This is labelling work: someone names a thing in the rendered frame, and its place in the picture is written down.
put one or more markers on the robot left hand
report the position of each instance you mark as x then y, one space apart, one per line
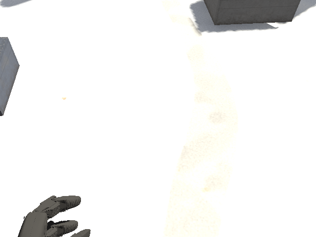
35 223

